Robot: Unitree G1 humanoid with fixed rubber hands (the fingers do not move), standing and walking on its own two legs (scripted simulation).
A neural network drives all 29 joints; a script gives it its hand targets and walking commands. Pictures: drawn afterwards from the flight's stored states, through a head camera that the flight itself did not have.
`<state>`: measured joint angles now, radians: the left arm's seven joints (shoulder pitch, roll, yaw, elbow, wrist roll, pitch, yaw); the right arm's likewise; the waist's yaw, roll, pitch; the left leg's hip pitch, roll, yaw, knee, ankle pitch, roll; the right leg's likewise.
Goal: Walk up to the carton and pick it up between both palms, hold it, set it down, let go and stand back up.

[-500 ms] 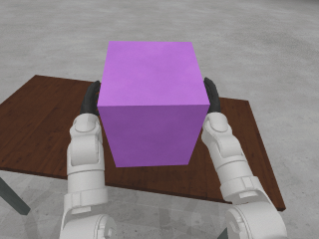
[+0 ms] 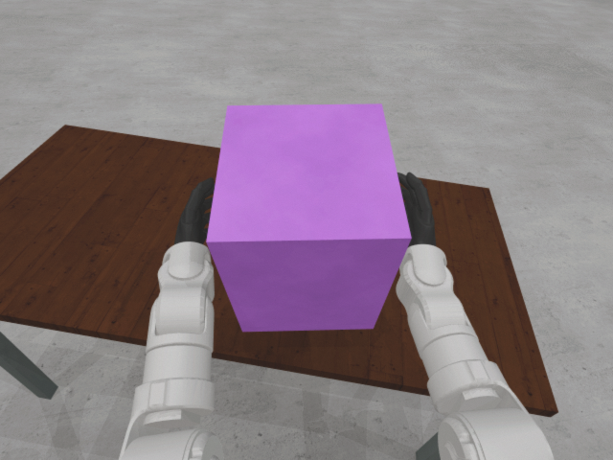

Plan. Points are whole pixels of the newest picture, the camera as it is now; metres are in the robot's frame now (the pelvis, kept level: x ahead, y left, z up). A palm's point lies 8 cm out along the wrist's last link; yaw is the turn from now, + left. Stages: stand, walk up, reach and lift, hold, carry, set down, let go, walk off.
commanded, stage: set down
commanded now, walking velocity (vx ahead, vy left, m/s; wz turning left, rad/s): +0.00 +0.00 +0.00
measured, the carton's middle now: (306, 226) +0.40 -0.02 +0.10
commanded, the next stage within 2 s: none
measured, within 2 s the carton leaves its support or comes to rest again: neither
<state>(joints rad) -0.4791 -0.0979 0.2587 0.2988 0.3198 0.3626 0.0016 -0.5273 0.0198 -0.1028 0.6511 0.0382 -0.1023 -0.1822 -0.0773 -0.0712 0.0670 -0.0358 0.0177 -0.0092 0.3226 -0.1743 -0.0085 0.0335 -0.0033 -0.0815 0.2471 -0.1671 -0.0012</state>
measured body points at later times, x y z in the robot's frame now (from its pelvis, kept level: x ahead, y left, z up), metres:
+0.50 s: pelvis +0.00 +0.00 +0.00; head -0.01 +0.02 +0.45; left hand +0.39 +0.12 +0.09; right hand +0.37 -0.17 +0.11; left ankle +0.01 +0.12 -0.75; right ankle -0.01 -0.11 -0.75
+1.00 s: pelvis +0.01 +0.00 +0.00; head +0.02 +0.02 +0.45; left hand +0.40 +0.11 +0.05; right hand +0.38 -0.18 +0.08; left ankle +0.01 +0.12 -0.75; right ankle -0.01 -0.11 -0.75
